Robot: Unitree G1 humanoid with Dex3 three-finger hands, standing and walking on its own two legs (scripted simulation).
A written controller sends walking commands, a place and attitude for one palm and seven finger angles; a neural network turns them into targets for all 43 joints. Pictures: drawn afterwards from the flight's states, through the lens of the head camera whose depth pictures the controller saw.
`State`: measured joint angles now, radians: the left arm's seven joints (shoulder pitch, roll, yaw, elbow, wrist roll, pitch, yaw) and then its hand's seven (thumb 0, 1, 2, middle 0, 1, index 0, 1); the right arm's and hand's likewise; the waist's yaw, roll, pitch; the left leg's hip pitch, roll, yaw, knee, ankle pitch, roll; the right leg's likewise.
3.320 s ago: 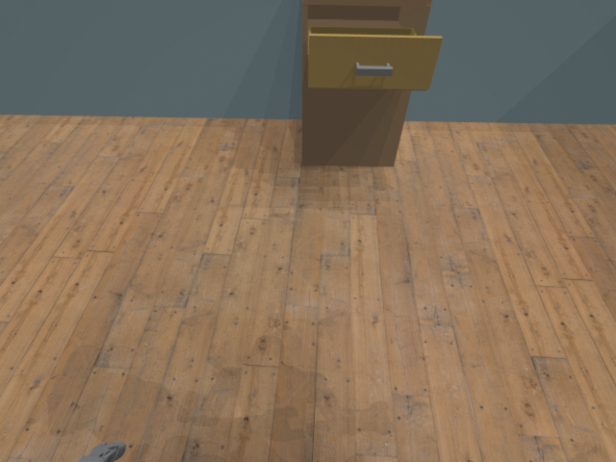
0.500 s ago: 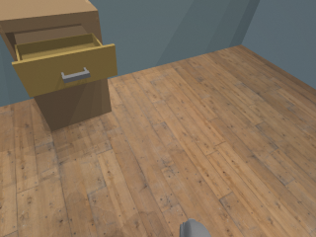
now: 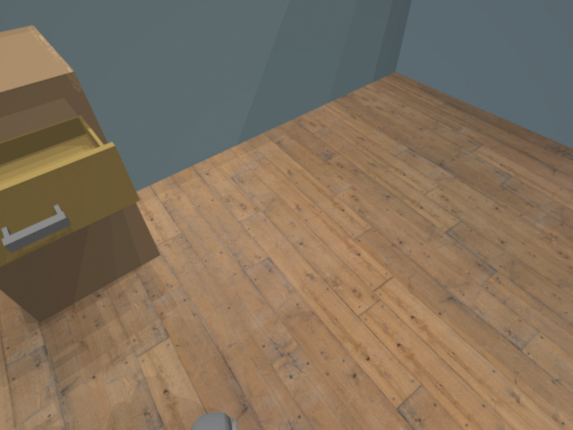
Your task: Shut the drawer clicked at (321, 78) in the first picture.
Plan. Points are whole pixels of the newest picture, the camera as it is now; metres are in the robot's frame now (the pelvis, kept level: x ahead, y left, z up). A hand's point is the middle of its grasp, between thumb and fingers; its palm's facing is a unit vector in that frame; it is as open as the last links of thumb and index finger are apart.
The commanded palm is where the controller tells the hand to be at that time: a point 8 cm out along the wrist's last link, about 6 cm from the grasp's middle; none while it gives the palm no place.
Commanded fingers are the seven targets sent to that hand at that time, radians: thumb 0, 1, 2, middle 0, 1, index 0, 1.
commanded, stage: walk to a spot facing it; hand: left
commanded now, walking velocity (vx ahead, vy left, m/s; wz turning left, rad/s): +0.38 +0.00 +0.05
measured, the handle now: (35, 225) +0.53 +0.57 -0.09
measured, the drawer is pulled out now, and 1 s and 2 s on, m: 0.30 0.30 0.30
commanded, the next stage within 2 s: turn to face it in 0.24 s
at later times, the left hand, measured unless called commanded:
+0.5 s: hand out of the picture +0.15 +0.21 -0.18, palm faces +0.09 -0.98 -0.16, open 7.4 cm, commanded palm none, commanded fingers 0.00 0.90 0.90 -0.20 -0.30 -0.20 -0.30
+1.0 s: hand (186, 330) +0.32 +0.20 -0.14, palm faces +0.30 -0.91 -0.28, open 7.4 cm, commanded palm none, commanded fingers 0.00 0.90 0.90 -0.20 -0.30 -0.20 -0.30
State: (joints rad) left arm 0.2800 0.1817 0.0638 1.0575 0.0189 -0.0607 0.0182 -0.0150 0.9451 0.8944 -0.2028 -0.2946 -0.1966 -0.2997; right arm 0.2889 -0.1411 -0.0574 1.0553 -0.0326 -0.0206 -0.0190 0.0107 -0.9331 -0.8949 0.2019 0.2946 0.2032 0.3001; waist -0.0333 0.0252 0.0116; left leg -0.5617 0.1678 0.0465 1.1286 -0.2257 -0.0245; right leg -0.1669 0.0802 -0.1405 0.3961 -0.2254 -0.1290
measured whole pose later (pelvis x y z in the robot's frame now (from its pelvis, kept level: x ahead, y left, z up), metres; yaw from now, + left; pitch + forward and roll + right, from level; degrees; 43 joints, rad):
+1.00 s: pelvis +0.26 -0.01 +0.00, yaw +18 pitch -1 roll +2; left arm 0.16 0.16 0.04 0.89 0.02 0.01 0.03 0.00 0.91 0.89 -0.20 -0.29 -0.20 -0.30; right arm 0.25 -0.24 -0.09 0.97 -0.02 0.07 0.01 0.00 -0.91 -0.90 0.20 0.29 0.20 0.30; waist -0.05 0.04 0.06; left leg -0.50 0.04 0.04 1.16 -0.41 -0.07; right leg -0.22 -0.10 -0.20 0.51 -0.27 -0.03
